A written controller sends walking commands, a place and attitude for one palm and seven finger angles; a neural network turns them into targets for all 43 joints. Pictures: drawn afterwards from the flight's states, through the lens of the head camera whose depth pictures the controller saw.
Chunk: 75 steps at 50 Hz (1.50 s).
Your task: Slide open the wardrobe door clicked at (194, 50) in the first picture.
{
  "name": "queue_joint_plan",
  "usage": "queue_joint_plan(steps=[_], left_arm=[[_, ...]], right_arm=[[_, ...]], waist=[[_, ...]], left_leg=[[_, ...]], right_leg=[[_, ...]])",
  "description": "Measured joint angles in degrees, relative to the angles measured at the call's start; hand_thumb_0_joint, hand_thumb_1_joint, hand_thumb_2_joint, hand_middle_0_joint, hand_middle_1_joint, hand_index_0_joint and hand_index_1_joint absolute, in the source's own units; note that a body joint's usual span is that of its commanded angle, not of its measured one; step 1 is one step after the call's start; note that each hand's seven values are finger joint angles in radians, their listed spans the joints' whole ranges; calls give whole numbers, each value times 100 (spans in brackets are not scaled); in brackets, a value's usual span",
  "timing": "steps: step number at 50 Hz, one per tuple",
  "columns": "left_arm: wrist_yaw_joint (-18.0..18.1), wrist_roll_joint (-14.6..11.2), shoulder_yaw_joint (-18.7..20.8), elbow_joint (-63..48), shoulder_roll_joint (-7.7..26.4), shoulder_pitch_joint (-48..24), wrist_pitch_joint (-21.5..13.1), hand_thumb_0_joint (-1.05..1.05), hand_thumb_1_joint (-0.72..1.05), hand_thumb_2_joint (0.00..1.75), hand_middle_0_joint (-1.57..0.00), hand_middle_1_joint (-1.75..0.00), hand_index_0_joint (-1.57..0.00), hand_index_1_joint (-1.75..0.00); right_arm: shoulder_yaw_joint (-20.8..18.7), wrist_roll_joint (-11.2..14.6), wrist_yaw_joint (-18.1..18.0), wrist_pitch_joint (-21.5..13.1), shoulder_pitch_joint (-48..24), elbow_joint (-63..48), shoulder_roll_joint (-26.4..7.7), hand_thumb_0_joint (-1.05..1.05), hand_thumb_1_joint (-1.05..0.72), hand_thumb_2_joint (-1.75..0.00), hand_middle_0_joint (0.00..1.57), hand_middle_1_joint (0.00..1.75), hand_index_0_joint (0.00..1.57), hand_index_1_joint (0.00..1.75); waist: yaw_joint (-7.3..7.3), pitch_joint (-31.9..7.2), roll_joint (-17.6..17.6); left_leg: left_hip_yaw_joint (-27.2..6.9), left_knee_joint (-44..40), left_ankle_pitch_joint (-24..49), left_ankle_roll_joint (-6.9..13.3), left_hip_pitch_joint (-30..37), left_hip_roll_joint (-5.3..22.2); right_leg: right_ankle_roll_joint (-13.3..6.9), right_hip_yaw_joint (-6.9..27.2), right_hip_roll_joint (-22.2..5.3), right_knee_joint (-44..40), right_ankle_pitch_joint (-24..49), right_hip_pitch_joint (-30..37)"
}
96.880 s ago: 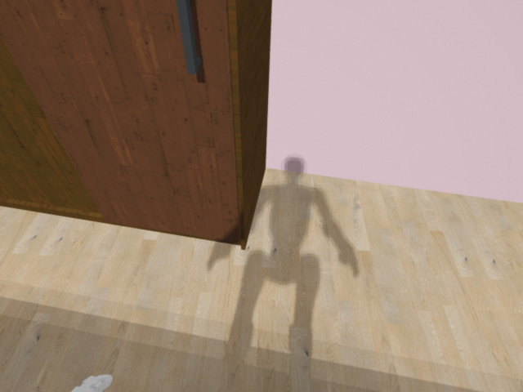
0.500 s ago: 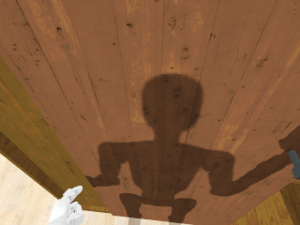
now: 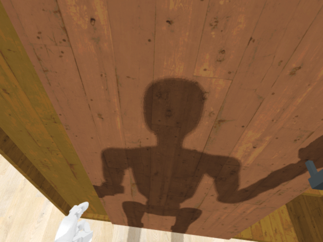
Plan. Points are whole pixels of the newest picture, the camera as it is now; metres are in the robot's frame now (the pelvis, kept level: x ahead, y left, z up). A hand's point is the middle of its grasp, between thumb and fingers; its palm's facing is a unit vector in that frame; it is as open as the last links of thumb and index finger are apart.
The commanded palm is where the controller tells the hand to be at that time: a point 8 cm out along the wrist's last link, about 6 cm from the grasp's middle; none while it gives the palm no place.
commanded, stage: stop walking and hold the door there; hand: right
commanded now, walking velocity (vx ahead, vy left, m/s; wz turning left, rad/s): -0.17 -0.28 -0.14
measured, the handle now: out of the picture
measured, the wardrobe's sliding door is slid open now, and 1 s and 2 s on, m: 0.39 0.39 0.39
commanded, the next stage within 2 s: loosen the grip on the handle in 1.04 s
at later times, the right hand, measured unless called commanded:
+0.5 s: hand out of the picture +0.23 -0.29 +0.20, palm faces +0.38 +0.91 -0.15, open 6.5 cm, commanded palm +0.18 -0.31 +0.17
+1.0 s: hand out of the picture +0.22 -0.29 +0.20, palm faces +0.31 +0.94 -0.15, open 6.2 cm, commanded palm +0.18 -0.32 +0.17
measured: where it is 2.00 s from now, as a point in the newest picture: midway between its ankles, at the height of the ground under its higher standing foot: outside the picture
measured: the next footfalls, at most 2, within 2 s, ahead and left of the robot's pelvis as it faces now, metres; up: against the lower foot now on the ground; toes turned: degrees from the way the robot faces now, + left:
right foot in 0.26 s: -0.01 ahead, -0.21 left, +0.00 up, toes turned -3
left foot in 0.54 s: -0.04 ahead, +0.00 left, +0.00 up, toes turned +2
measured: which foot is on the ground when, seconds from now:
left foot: down 0.00-0.32, up 0.34-0.52, down 0.54-1.00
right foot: down 0.00-0.06, up 0.08-0.24, down 0.26-1.00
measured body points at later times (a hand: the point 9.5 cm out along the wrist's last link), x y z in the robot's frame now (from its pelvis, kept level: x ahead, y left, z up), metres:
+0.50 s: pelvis -0.04 -0.10 +0.00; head +0.00 -0.09 +0.45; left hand +0.14 +0.07 -0.11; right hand +0.20 -0.34 +0.21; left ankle -0.08 +0.02 -0.73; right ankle -0.05 -0.21 -0.74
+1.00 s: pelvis -0.05 -0.11 +0.00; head -0.05 -0.10 +0.45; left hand +0.14 +0.13 -0.08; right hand +0.20 -0.34 +0.21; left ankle -0.08 +0.00 -0.74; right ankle -0.05 -0.21 -0.74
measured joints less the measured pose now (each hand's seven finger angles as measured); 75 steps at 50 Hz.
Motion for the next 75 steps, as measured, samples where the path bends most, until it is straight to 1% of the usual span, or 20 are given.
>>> queue_joint_plan(steps=[4, 8, 12, 14, 16, 19, 21, 24, 27, 30, 35, 44, 57, 58, 60, 62, 65, 67, 71, 75], left_arm=[[-46, 19, 99, -77, 155, -98, -37, 1, 91, 90, -20, -30, -20, -30], [-79, 54, 175, -75, 290, -201, 2, 1, 91, 90, -20, -30, -20, -30], [-59, 102, 223, -128, 363, -301, 54, 1, 91, 90, -20, -30, -20, -30], [-27, 112, 290, -154, 359, -381, 35, 1, 91, 90, -20, -30, -20, -30], [-11, 91, 309, -185, 224, -479, 10, 1, 91, 90, -19, -30, -20, -30], [-47, 120, 194, -252, -110, -494, -29, 1, 91, 90, -19, -30, -20, -29], [-112, 133, 45, -247, -376, -383, -10, 1, 91, 90, -19, -30, -20, -29], [-219, 160, -261, -221, -699, -223, 53, 1, 91, 90, -20, -30, -20, -30], [-294, 194, -505, -203, -824, -223, 130, 1, 91, 90, -20, -30, -20, -30], [-287, 207, -555, -137, -689, -352, 206, 1, 91, 90, -20, -30, -20, -30], [-192, 125, -431, -142, -407, -358, 241, 1, 91, 90, -20, -30, -21, -30], [-5, 76, -125, -328, 133, -296, 347, 1, 91, 90, -20, -30, -20, -30], [-28, 56, -228, -328, -88, -184, 402, 1, 91, 90, -20, -30, -20, -30], [-49, 74, -187, -350, -140, -159, 359, 1, 91, 90, -20, -30, -20, -30], [-103, 174, -86, -156, -286, -178, 127, 1, 91, 90, -20, -30, -20, -30], [-202, 132, -148, -7, -337, -263, 2, 1, 91, 90, -20, -30, -20, -30], [-243, 141, -247, 47, -312, -345, -157, 1, 91, 90, -20, -30, -20, -30], [-232, 132, -289, 37, -269, -337, -246, 1, 91, 90, -20, -30, -20, -30], [-239, 165, -332, -29, -233, -216, -370, 1, 91, 90, -20, -30, -20, -30], [-247, 200, -290, -72, -131, -57, -480, 1, 91, 90, -20, -30, -20, -30]], right_arm=[[140, -16, -39, 1, -57, -114, 79, -23, -61, -79, 49, 144, 25, 140], [366, -66, 37, -128, -127, -319, 79, -25, -60, -82, 46, 148, 23, 138], [661, -206, 66, -179, -271, -708, 60, -30, -59, -82, 44, 153, 22, 136], [857, -281, 51, -155, -430, -914, 121, -33, -58, -81, 44, 157, 22, 134], [1025, -367, 33, -139, -566, -1044, 263, -33, -58, -79, 43, 160, 22, 133], [1238, -499, -10, -52, -620, -1123, 566, -28, -59, -78, 40, 160, 23, 131], [1435, -500, 15, 76, -693, -1102, 731, -23, -61, -78, 37, 159, 24, 129], [1674, -427, 25, 272, -842, -1051, 881, -17, -66, -81, 36, 158, 23, 126], [1718, -398, 36, 350, -997, -935, 966, -15, -68, -81, 36, 157, 21, 125], [1716, -290, 112, 337, -982, -746, 1016, -15, -69, -80, 37, 154, 21, 127], [1777, -185, 238, 404, -983, -574, 904, -15, -71, -79, 39, 151, 23, 131], [1866, -294, 171, 435, -877, -374, 869, -15, -71, -76, 39, 149, 24, 131], [1941, -260, 134, 356, -960, -284, 919, -14, -71, -76, 38, 148, 24, 131], [1926, -327, 275, 486, -1100, -335, 794, -15, -69, -75, 40, 149, 24, 132], [1975, -424, 586, 452, -1667, 1, 591, -21, -62, -70, 46, 149, 26, 133], [1890, -225, 837, 576, -2020, 240, 629, -21, -55, -67, 48, 148, 30, 133], [1714, 103, 823, 771, -2138, 656, 796, -16, -46, -64, 46, 145, 33, 130], [1610, 188, 680, 736, -2136, 1013, 916, -12, -36, -60, 46, 144, 34, 130], [1510, 25, 373, 498, -2175, 1532, 883, -6, -7, -48, 45, 141, 31, 129], [1441, -151, 309, 190, -2187, 1635, 713, -3, 22, -35, 44, 139, 25, 126]], waist=[[43, 62, -104], [101, 162, 86], [254, 311, 286], [293, 427, 362], [172, 604, 449], [137, 669, 256], [129, 583, 194], [28, 413, 321], [-64, 300, 427], [-38, 288, 80], [-38, 128, 60], [79, -137, 161], [37, -58, 49], [-54, 37, 50], [-296, 205, 227], [-318, 237, 339], [-199, 96, 240], [-86, -42, 97], [55, -193, 98], [71, -115, 248]], left_leg=[[39, 205, -79, -62, -132, 87], [-10, 483, -184, -225, -314, 430], [-16, 820, -303, -486, -534, 835], [-106, 1105, -400, -587, -708, 1071], [-266, 1334, -148, -378, -881, 1193], [-145, 2190, -903, -188, -1074, 863], [46, 2299, -1157, -95, -956, 579], [287, 1552, -1027, 1, -509, 266], [385, 521, -534, 130, -15, 79], [461, 99, -291, 308, 160, -110], [429, -35, -223, 305, 208, -142], [319, -194, -135, 226, 341, -91], [284, -306, -16, 187, 318, -72], [293, -314, 2, 182, 319, -106], [314, -75, -10, 230, 165, -77], [377, 177, -53, 264, 39, -28], [339, 319, -188, 284, 66, -11], [325, 415, -216, 293, 94, -35], [302, 625, -324, 340, 97, -80], [286, 728, -375, 423, 86, -177]], right_leg=[[-17, 82, 97, 537, -127, -302], [-16, 173, 225, 1411, -688, -575], [-5, 145, -21, 882, -368, -350], [204, -7, 65, 473, -375, -170], [126, -219, 210, 453, -343, -127], [-28, -289, 100, 387, -228, -98], [-37, -221, 57, 182, -93, -57], [-20, -229, 90, -92, 80, 2], [-15, -311, 163, -73, 87, -69], [-13, -229, 5, -45, 91, -104], [-25, -257, -24, -104, 137, -76], [-82, -368, 26, -358, 233, 133], [-125, -405, 47, -448, 326, 110], [-119, -395, 8, -361, 310, 63], [-105, -385, 34, -368, 401, 22], [-47, -321, 78, -408, 510, 7], [-27, -355, 88, -272, 462, 40], [-34, -368, 60, -158, 385, 69], [4, -390, 5, 0, 297, 111], [73, -402, -97, 133, 221, 104]])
